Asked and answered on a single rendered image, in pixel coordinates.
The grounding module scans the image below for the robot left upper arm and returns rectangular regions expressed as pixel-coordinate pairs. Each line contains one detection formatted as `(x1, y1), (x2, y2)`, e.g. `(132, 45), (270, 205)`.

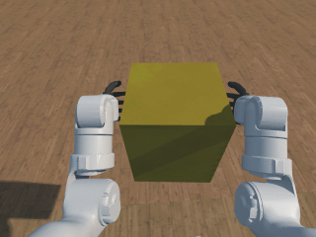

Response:
(27, 178), (121, 237)

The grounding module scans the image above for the left robot forearm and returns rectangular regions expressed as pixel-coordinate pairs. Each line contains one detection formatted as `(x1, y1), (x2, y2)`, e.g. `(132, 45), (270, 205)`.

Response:
(62, 94), (119, 214)

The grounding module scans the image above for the right robot forearm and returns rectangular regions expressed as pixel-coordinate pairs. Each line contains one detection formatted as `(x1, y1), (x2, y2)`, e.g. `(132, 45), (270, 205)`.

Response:
(233, 95), (300, 219)

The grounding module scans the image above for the carton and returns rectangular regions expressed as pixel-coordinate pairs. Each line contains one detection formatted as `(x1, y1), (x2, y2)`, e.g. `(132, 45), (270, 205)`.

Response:
(119, 62), (237, 183)

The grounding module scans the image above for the robot left hand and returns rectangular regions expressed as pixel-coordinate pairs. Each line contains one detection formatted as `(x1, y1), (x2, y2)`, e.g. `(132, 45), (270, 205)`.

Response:
(103, 80), (126, 121)

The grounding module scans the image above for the robot right hand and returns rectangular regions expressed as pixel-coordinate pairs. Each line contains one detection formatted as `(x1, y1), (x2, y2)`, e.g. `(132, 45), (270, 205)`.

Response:
(226, 81), (250, 125)

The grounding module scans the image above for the robot right upper arm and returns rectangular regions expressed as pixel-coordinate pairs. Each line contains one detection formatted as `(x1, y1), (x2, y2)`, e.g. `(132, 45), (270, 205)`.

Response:
(234, 181), (316, 237)

